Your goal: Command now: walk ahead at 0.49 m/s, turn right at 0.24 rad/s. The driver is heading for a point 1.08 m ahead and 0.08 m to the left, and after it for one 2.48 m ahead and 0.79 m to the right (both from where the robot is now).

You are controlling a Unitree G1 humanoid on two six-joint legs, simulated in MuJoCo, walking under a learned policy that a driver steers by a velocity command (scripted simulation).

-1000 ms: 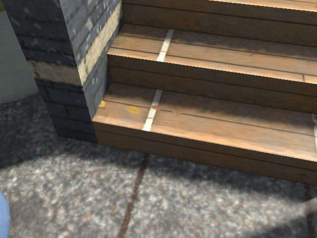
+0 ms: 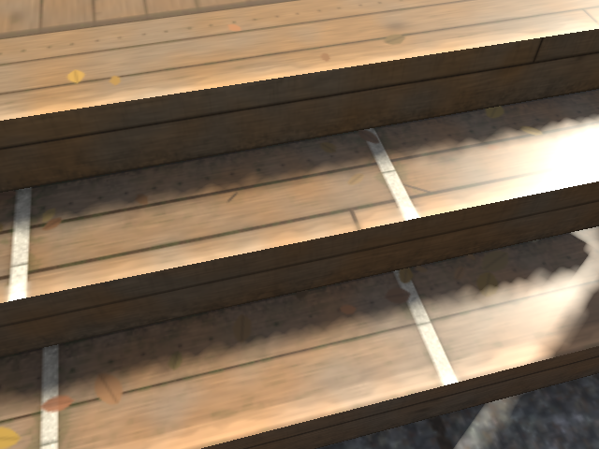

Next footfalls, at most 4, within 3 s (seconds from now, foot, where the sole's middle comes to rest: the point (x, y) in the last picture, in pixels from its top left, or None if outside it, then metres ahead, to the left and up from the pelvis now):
0.34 right None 0.28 -0.14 -0.77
1.00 left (255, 373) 0.56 0.12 -0.59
1.58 right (333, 189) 0.89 -0.04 -0.41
2.04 left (238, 41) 1.16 0.17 -0.23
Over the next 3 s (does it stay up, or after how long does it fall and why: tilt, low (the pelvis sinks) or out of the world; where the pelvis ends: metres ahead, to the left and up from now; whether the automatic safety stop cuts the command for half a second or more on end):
stays up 1.54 -0.09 0.53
